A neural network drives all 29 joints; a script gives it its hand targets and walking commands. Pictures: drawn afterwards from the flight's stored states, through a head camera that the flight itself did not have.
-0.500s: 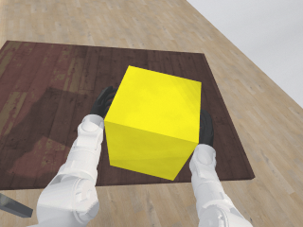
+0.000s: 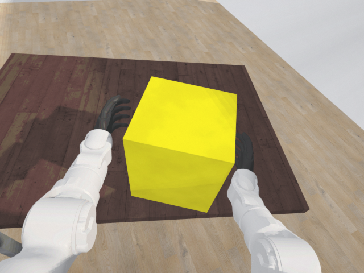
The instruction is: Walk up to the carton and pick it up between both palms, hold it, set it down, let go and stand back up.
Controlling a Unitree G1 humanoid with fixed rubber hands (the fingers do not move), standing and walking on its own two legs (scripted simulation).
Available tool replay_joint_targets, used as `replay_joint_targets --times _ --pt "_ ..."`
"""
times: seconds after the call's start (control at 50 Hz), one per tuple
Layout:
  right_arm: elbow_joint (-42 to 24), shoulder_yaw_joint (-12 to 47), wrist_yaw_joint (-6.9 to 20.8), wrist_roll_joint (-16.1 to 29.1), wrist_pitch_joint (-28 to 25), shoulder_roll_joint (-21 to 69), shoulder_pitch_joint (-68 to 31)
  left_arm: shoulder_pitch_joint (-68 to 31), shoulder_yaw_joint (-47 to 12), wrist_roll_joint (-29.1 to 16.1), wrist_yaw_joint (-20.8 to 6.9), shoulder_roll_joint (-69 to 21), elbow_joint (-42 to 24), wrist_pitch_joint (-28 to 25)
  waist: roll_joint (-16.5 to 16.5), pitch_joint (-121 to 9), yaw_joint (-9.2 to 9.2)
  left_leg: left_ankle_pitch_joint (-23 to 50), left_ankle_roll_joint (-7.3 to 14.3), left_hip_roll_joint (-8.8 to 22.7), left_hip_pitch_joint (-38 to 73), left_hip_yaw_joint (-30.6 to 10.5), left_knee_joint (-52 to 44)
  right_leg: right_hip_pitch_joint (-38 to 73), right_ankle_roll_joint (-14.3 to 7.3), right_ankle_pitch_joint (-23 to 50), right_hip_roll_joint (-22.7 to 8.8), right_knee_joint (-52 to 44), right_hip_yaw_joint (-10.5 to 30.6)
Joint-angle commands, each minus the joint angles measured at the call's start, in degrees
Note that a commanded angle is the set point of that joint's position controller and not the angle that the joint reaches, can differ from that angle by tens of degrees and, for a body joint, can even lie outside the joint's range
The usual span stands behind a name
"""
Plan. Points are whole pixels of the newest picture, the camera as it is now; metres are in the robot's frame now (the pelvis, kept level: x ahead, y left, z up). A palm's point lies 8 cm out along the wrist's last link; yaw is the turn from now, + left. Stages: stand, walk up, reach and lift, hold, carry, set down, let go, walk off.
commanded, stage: set down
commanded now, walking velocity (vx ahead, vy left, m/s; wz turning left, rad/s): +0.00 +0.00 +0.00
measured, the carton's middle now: (180, 148) +0.43 -0.05 +0.01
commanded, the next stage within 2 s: none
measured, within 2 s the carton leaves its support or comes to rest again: neither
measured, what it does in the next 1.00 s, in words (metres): stands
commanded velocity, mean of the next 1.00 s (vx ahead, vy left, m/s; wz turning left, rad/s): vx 0.00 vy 0.00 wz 0.00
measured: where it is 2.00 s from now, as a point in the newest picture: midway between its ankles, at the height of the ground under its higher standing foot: outside the picture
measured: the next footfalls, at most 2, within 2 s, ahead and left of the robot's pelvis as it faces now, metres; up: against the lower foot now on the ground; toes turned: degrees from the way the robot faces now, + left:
none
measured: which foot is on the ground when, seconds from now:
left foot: down 0.00-1.00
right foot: down 0.00-1.00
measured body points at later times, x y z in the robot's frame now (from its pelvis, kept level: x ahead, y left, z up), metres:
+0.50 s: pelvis -0.03 +0.00 +0.00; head -0.01 +0.04 +0.44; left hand +0.47 +0.13 +0.17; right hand +0.38 -0.22 +0.13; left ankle +0.01 +0.12 -0.74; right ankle -0.02 -0.14 -0.74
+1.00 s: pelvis -0.04 +0.00 +0.00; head -0.06 +0.03 +0.45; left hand +0.44 +0.14 +0.18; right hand +0.35 -0.22 +0.15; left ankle +0.01 +0.12 -0.74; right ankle -0.02 -0.14 -0.74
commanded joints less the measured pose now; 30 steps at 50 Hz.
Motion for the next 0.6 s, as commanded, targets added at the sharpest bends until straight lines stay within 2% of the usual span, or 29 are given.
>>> replay_joint_targets --times 0.0,0.08,0.1,0.14,0.18,0.22,0.24,0.28,0.3,0.32,0.34,0.46,0.56,0.58 --pt "-6.6 4.1 0.6 3.5 0.9 -11.7 -27.0 -28.0 -8.3 -7.0 -0.4 8.6 -2.2 -2.2 7.1 -30.2 -5.14 19.7 -3.5 -0.5 22.5 6.3 5.6 5.8 -1.1 24.5 3.2 3.8 -2.6" --pt "-9.0 5.6 0.9 5.6 5.2 -12.8 -29.9 -30.8 -11.1 -10.7 -0.5 11.4 -2.3 -1.0 7.0 -29.0 -5.60 15.9 -2.9 -0.3 23.1 5.7 6.0 4.0 -1.2 20.3 3.0 4.4 -2.5" --pt "-9.2 5.7 1.0 5.8 6.3 -13.2 -31.3 -32.3 -10.8 -11.2 -0.5 12.8 -1.6 -0.6 6.7 -28.1 -4.83 13.2 -2.5 -0.3 22.0 5.8 5.6 3.7 -1.1 17.7 2.7 4.7 -2.4" --pt "-10.2 5.3 1.1 6.4 8.7 -13.5 -33.3 -34.8 -12.5 -13.2 -0.4 13.8 -1.6 0.0 6.7 -27.2 -5.78 8.5 -1.9 -0.2 21.3 5.5 5.0 2.4 -1.1 14.3 2.5 4.9 -2.5" --pt "-14.5 5.3 1.1 7.2 10.9 -14.8 -36.1 -36.6 -14.3 -15.9 -0.2 14.8 -3.6 1.1 6.3 -29.7 -6.29 7.3 -1.5 -0.3 20.9 5.4 4.9 3.0 -0.9 14.2 2.4 5.5 -2.5" --pt "-13.3 5.2 1.0 7.2 13.5 -14.8 -37.7 -38.4 -15.9 -17.5 -0.4 15.2 -1.1 2.3 6.1 -28.1 -6.80 3.8 -1.0 -0.2 19.8 4.9 4.3 2.1 -1.0 11.1 2.3 5.5 -2.6" --pt "-15.4 5.4 0.9 7.8 14.5 -15.4 -37.8 -38.9 -16.7 -18.4 -0.4 15.9 -4.3 3.0 6.8 -30.0 -7.19 4.9 -1.1 -0.2 21.3 5.0 4.4 2.6 -1.0 13.0 2.3 5.4 -2.6" --pt "-14.3 5.9 0.7 8.0 16.9 -15.3 -39.6 -39.4 -17.7 -19.6 -0.7 16.1 0.5 4.6 5.7 -27.2 -7.78 3.0 -0.6 -0.4 19.8 4.7 4.2 2.7 -0.9 11.2 2.3 5.6 -2.5" --pt "-17.0 6.0 0.5 8.7 17.7 -16.5 -40.6 -39.8 -18.5 -20.5 -0.9 16.3 -1.7 5.5 5.6 -29.1 -8.15 4.4 -0.7 -0.4 21.1 4.8 4.3 3.7 -0.9 13.3 2.4 5.6 -2.5" --pt "-16.9 6.7 0.3 9.2 18.7 -16.2 -41.3 -40.3 -18.0 -20.6 -1.1 17.6 -0.8 6.5 5.6 -28.2 -7.48 4.9 -0.7 -0.5 20.7 4.9 4.2 4.7 -0.7 13.4 2.4 5.8 -2.4" --pt "-16.3 6.5 0.2 9.4 19.6 -16.6 -41.6 -39.7 -18.1 -20.8 -1.3 17.6 0.6 7.3 5.2 -26.7 -7.95 4.6 -0.6 -0.6 20.8 5.0 3.9 4.8 -0.6 13.4 2.4 5.5 -2.4" --pt "-14.2 6.8 -0.4 10.3 23.6 -17.0 -43.9 -41.7 -18.0 -19.8 -2.2 18.7 4.3 11.2 5.7 -22.9 -7.97 3.8 -0.6 -0.8 20.8 5.4 2.4 6.0 -0.8 13.0 2.0 4.4 -2.6" --pt "-18.2 7.7 -1.0 11.8 24.6 -17.4 -44.2 -41.5 -16.4 -19.7 -2.2 20.6 0.4 12.7 5.3 -27.1 -7.28 8.3 -0.9 -1.0 23.2 5.7 2.3 10.1 -0.2 19.1 2.4 4.2 -2.5" --pt "-20.0 7.9 -1.1 12.4 24.5 -17.6 -43.4 -41.7 -16.8 -19.9 -2.3 20.5 -3.4 13.0 6.7 -29.5 -7.82 11.3 -1.4 -1.0 25.3 5.5 2.5 11.0 -0.2 22.0 2.7 4.3 -2.7"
